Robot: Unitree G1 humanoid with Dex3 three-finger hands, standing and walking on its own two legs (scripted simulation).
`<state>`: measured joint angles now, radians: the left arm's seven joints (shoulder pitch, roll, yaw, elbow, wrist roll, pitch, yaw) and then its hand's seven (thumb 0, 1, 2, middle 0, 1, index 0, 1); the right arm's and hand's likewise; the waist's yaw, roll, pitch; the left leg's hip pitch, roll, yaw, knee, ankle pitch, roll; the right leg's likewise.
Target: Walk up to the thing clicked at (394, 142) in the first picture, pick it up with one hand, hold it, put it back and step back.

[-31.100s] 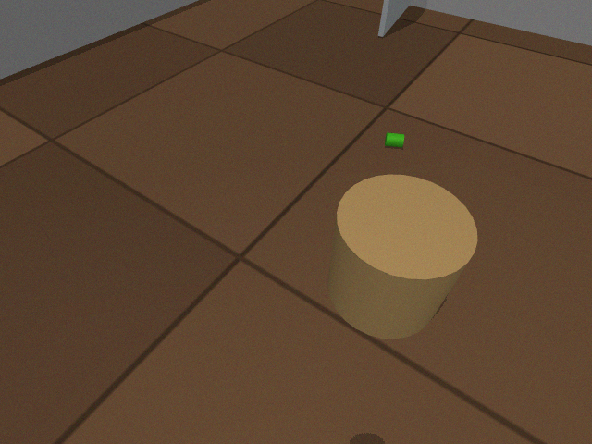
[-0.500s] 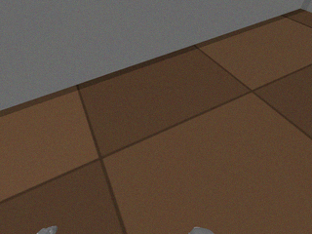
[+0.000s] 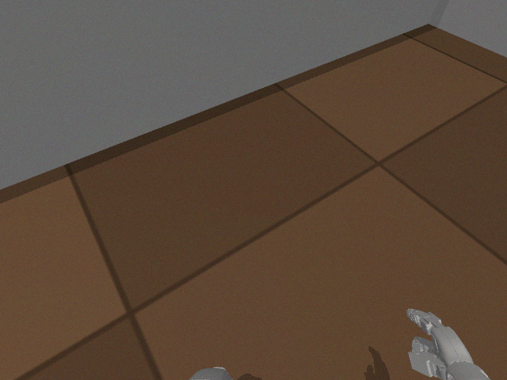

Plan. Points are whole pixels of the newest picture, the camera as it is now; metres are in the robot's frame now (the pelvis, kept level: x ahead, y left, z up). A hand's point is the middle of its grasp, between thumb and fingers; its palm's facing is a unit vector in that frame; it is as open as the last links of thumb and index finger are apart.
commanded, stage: walk up
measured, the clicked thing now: out of the picture -0.19 -1.36 -0.72
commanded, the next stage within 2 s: none
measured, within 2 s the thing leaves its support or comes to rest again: neither
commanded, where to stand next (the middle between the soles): +0.24 +0.03 m, yaw -120 degrees
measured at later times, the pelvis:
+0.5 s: pelvis +0.19 +0.11 -0.01, yaw -22 degrees
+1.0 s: pelvis +0.26 +0.21 +0.00, yaw -54 degrees
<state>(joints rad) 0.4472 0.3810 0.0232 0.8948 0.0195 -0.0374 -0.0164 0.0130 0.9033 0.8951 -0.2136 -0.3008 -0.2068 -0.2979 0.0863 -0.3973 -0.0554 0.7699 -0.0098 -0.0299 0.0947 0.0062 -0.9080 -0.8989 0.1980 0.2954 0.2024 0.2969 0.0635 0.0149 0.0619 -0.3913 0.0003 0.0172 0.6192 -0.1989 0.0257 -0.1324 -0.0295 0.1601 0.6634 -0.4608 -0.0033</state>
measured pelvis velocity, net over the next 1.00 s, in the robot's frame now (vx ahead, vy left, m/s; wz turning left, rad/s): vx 0.26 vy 0.21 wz -0.94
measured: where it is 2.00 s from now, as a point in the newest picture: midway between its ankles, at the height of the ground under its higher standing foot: outside the picture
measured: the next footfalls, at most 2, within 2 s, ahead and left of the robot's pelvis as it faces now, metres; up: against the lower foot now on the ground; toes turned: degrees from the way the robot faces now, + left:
right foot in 0.42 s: +0.29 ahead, -0.05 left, +0.00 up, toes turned -27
left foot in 0.68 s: +0.42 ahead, +0.26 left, +0.00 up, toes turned -34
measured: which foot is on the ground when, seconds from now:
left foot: down 0.00-0.42, up 0.44-0.66, down 0.68-1.00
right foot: up 0.00-0.40, down 0.42-0.68, up 0.70-1.00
